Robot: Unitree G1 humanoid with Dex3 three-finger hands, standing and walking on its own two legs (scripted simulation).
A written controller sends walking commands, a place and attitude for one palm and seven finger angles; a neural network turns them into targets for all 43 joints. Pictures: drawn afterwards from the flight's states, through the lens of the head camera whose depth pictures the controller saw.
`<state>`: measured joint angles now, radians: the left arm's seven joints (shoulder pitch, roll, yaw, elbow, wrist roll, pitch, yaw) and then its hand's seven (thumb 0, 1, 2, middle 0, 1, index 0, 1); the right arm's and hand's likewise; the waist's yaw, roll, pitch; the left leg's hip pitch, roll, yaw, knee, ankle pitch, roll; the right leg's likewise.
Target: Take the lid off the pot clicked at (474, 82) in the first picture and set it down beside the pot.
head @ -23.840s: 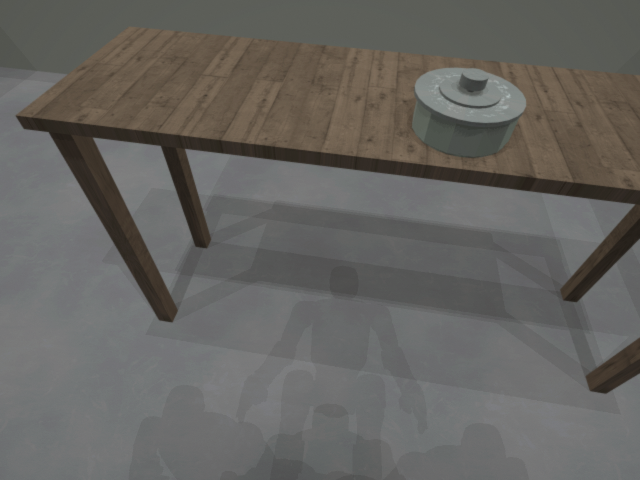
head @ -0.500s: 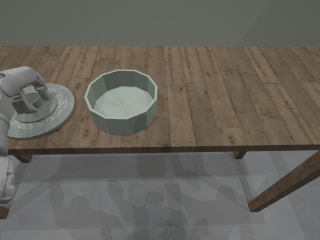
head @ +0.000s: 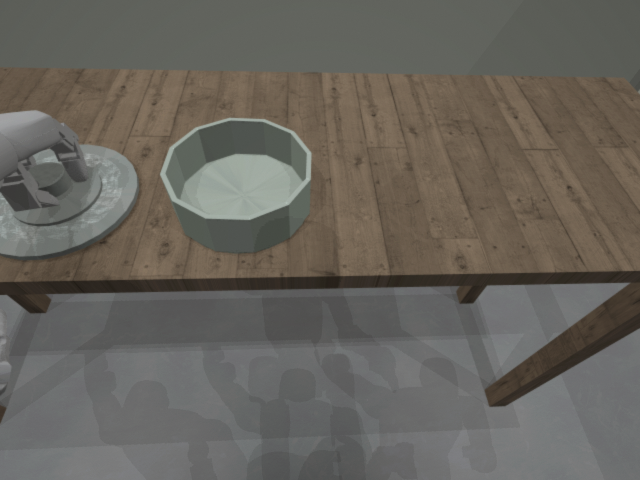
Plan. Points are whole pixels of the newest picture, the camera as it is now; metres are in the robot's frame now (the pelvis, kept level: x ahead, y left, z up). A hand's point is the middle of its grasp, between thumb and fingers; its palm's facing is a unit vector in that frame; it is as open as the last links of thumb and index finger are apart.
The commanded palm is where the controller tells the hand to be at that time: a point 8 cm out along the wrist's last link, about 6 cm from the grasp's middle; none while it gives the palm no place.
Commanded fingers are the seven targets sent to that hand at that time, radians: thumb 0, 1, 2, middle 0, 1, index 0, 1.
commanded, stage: open the fingers wide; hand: left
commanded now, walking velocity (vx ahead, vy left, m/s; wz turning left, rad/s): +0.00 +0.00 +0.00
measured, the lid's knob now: (47, 180) +0.46 +0.34 +0.11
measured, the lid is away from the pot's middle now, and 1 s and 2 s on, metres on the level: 0.24 0.24 0.24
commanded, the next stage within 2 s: raise the empty hand in 0.86 s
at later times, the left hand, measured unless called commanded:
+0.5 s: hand (25, 180) +0.43 +0.35 +0.13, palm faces -0.38 -0.12 -0.92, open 9.0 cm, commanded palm +0.44 +0.34 +0.17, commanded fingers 0.00 -0.08 0.87 -0.48 -0.67 -0.48 -0.67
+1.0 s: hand (23, 183) +0.43 +0.35 +0.13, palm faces -0.38 -0.10 -0.92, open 11.0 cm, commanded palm +0.44 +0.33 +0.18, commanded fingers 0.00 -0.14 0.92 -0.49 -0.58 -0.49 -0.58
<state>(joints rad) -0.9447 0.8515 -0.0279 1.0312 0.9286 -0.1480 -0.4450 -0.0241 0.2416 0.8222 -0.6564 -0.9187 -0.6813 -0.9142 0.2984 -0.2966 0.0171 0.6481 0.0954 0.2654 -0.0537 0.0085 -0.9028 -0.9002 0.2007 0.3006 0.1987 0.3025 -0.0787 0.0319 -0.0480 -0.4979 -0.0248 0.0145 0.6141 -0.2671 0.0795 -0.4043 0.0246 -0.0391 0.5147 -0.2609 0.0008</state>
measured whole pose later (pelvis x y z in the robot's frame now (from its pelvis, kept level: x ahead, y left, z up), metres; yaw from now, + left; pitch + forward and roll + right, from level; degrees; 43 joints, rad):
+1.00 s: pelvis +0.00 +0.02 +0.00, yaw +1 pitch +9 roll -3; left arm -0.95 0.82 -0.09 0.96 0.91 -0.10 -0.43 0.00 -0.13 0.90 -0.51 -0.66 -0.50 -0.61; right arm 0.27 -0.28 0.02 0.63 0.10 0.28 -0.04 0.01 -0.90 -0.90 0.20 0.30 0.20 0.30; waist -0.06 0.03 -0.05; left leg -0.50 -0.05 0.01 0.61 -0.27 0.10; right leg -0.40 0.00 -0.05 0.50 -0.27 0.00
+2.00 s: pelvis +0.02 +0.02 +0.01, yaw +2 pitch +8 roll -3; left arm -1.04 0.83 -0.09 0.81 0.92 0.06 -0.53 0.00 -0.14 0.92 -0.51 -0.58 -0.51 -0.58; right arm 0.25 -0.29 0.03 0.62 0.09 0.24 -0.02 0.01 -0.90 -0.90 0.20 0.30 0.20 0.30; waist -0.07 0.05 -0.05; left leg -0.40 -0.07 -0.01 0.47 -0.21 0.10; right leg -0.29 -0.01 -0.04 0.37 -0.22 0.01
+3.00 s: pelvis +0.02 -0.01 +0.01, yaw +1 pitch +2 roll -1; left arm -0.61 0.65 0.27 0.34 0.09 0.01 -0.14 -0.01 -0.14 0.91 -0.51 -0.58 -0.52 -0.58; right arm 0.21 -0.26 0.07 0.57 0.07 0.10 -0.05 0.01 -0.90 -0.90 0.20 0.30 0.20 0.30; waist 0.03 0.04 0.01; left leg -0.25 -0.04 0.00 0.44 -0.22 0.06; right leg -0.17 0.02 -0.03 0.37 -0.23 -0.01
